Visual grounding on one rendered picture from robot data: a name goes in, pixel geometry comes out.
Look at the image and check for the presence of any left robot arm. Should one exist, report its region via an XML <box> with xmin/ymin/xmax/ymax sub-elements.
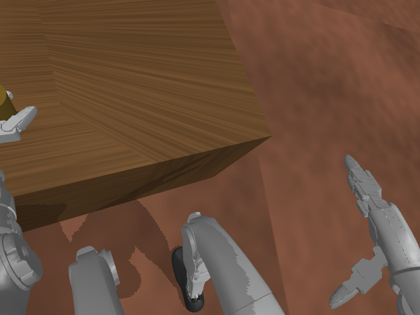
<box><xmin>0</xmin><ymin>169</ymin><xmax>43</xmax><ymax>315</ymax></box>

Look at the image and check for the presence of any right robot arm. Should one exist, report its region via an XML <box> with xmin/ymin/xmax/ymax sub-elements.
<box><xmin>388</xmin><ymin>267</ymin><xmax>420</xmax><ymax>315</ymax></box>

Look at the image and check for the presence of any right robot hand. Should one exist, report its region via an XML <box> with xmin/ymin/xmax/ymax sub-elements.
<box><xmin>329</xmin><ymin>154</ymin><xmax>420</xmax><ymax>309</ymax></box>

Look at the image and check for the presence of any right robot foot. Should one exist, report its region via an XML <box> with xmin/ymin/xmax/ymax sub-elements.
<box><xmin>172</xmin><ymin>247</ymin><xmax>204</xmax><ymax>312</ymax></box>

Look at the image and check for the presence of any can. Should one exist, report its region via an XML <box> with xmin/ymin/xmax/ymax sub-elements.
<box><xmin>0</xmin><ymin>85</ymin><xmax>21</xmax><ymax>133</ymax></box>

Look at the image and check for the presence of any left robot hand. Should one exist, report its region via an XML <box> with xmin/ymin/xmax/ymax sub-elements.
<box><xmin>0</xmin><ymin>91</ymin><xmax>37</xmax><ymax>143</ymax></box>

